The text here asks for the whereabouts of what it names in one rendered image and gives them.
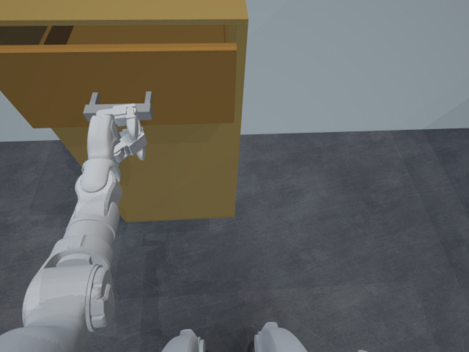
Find robot thigh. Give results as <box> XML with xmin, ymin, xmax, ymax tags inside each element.
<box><xmin>161</xmin><ymin>334</ymin><xmax>206</xmax><ymax>352</ymax></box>
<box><xmin>254</xmin><ymin>327</ymin><xmax>308</xmax><ymax>352</ymax></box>

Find robot left thigh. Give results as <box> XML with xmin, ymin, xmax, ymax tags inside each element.
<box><xmin>161</xmin><ymin>334</ymin><xmax>206</xmax><ymax>352</ymax></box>

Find left robot upper arm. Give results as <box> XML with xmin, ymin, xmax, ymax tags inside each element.
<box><xmin>0</xmin><ymin>264</ymin><xmax>114</xmax><ymax>352</ymax></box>

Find handle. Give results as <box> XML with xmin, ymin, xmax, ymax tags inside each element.
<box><xmin>83</xmin><ymin>92</ymin><xmax>153</xmax><ymax>122</ymax></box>

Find cabinet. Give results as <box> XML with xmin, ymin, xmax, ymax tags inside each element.
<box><xmin>0</xmin><ymin>0</ymin><xmax>248</xmax><ymax>222</ymax></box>

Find robot left forearm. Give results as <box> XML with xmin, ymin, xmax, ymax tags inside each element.
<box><xmin>22</xmin><ymin>158</ymin><xmax>122</xmax><ymax>327</ymax></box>

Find left robot hand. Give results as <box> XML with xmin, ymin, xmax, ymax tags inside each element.
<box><xmin>87</xmin><ymin>103</ymin><xmax>147</xmax><ymax>167</ymax></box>

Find robot right thigh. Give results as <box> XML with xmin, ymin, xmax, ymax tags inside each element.
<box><xmin>254</xmin><ymin>327</ymin><xmax>308</xmax><ymax>352</ymax></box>

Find drawer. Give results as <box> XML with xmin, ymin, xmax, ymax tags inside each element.
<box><xmin>0</xmin><ymin>25</ymin><xmax>237</xmax><ymax>128</ymax></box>

